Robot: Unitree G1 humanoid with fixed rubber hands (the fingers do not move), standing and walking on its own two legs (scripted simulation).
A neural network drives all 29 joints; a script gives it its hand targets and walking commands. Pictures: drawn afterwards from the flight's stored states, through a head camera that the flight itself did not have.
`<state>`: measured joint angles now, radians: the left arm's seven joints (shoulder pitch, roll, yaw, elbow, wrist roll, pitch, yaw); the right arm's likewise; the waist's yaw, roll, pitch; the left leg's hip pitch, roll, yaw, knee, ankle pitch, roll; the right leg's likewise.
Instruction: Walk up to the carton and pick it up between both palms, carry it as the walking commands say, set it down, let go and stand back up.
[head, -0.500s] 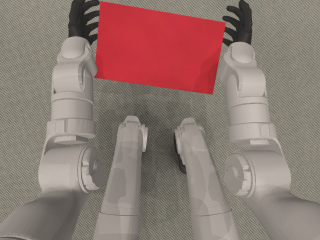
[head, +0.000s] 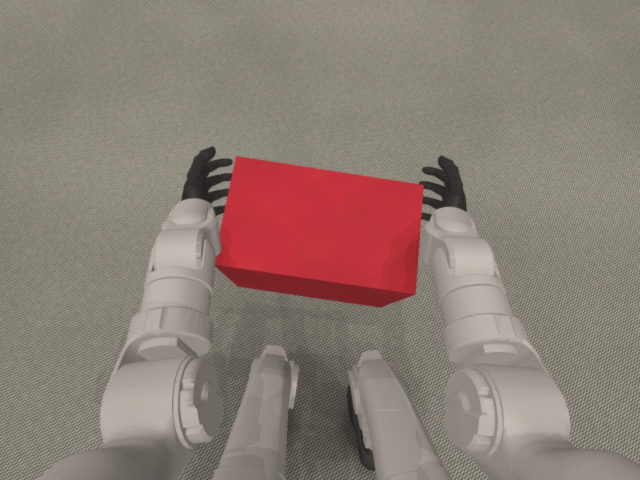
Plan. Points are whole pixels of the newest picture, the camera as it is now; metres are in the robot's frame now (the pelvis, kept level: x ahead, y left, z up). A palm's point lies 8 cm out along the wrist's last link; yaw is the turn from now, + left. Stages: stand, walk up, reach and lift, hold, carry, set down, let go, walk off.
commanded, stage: reach and lift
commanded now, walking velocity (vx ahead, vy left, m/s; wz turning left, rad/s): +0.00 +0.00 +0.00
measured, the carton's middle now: (318, 242) +0.42 +0.03 -0.10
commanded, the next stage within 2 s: none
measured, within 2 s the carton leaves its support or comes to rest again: neither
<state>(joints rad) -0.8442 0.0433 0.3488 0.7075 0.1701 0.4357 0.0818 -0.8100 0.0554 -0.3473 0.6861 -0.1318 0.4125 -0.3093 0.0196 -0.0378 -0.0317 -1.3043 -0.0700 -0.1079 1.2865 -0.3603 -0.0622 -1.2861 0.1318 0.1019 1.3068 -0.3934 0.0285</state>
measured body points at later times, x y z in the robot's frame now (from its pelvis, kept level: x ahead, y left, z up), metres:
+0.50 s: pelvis +0.08 +0.01 +0.10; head +0.17 +0.02 +0.54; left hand +0.43 +0.19 +0.06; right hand +0.43 -0.14 +0.06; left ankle +0.13 +0.14 -0.59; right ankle +0.11 -0.11 -0.59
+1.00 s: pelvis +0.12 +0.01 +0.14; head +0.07 +0.00 +0.59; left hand +0.41 +0.18 +0.15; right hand +0.41 -0.15 +0.15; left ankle +0.13 +0.14 -0.59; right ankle +0.11 -0.11 -0.59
